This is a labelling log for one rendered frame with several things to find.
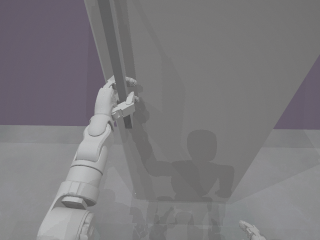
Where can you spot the left robot hand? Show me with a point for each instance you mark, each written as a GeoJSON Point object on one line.
{"type": "Point", "coordinates": [108, 103]}

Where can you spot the left robot upper arm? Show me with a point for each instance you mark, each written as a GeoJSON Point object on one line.
{"type": "Point", "coordinates": [68, 224]}

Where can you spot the right robot hand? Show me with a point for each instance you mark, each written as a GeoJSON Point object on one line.
{"type": "Point", "coordinates": [251, 231]}

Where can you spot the handle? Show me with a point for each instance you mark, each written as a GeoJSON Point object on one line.
{"type": "Point", "coordinates": [107, 13]}

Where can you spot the left robot forearm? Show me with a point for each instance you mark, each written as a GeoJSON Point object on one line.
{"type": "Point", "coordinates": [81, 187]}

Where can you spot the fridge door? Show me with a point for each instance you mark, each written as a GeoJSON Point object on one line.
{"type": "Point", "coordinates": [213, 79]}

